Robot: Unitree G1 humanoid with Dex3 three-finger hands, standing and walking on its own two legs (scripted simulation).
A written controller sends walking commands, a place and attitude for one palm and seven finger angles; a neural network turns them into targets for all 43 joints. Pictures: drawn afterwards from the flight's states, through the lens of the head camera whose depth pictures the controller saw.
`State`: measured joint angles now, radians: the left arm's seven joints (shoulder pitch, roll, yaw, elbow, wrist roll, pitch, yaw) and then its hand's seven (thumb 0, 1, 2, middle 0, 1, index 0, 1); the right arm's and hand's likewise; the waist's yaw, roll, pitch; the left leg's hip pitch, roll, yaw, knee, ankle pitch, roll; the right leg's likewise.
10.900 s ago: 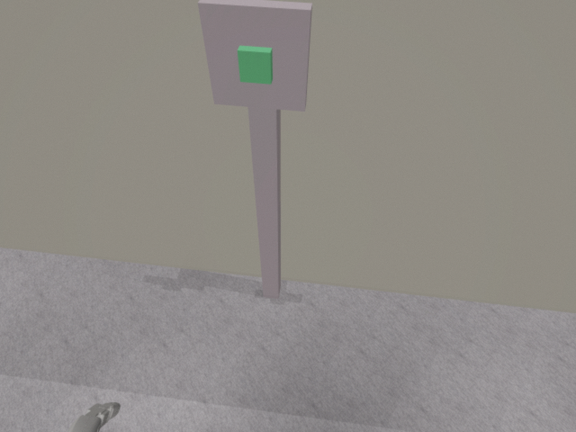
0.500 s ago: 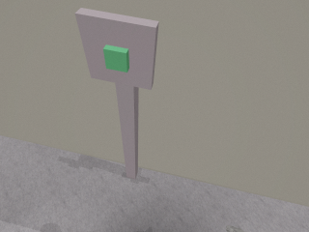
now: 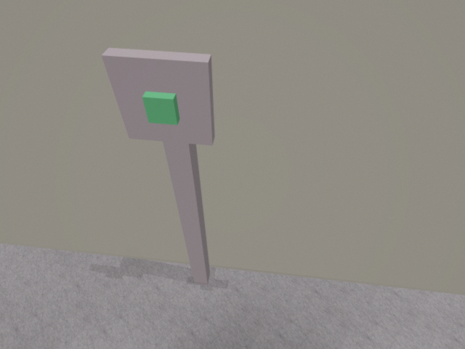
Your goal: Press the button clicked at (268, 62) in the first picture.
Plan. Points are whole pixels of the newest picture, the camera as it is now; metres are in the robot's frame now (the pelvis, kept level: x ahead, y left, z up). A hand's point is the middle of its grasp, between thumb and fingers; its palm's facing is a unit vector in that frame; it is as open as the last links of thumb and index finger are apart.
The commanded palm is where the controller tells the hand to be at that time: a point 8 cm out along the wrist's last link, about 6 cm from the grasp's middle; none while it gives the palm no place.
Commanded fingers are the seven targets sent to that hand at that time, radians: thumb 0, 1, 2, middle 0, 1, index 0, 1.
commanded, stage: come to a stop and stand still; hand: left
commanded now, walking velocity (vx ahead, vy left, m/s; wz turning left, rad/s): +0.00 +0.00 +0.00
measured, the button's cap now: (162, 107) +0.49 +0.16 +0.17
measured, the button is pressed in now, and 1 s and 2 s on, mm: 0 0 0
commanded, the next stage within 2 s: look again from close up in 0.24 s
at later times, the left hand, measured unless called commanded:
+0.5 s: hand out of the picture -0.03 +0.16 -0.18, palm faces +0.02 -0.99 -0.16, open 7.4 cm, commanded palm none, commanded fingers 0.00 0.90 0.90 -0.20 -0.30 -0.20 -0.30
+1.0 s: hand out of the picture +0.06 +0.19 -0.16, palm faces +0.10 -0.97 -0.21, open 7.3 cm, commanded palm +0.12 +0.22 -0.06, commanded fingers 0.00 0.90 0.90 -0.31 -0.42 -0.31 -0.42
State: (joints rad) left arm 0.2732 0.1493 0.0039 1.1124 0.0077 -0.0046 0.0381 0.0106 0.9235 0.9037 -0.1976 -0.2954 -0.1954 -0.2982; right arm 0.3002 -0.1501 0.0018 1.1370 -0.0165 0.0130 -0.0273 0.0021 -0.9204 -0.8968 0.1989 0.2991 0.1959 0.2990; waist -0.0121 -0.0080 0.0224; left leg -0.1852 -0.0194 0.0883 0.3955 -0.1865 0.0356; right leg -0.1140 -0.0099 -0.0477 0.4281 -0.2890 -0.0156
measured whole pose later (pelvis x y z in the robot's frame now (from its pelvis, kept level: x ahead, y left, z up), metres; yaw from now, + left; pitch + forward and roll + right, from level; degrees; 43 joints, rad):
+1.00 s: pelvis +0.02 +0.01 -0.01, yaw -1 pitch +0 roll +0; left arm 0.40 0.17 0.02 0.71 -0.05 0.09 0.06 0.02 0.94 0.90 -0.20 -0.30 -0.20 -0.30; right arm 0.30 -0.17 0.02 1.01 0.01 -0.07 -0.04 0.01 -0.92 -0.90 0.20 0.30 0.20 0.30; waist 0.00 -0.02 0.03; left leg -0.24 -0.01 0.10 0.50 -0.27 0.04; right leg -0.16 -0.01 -0.04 0.50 -0.34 -0.01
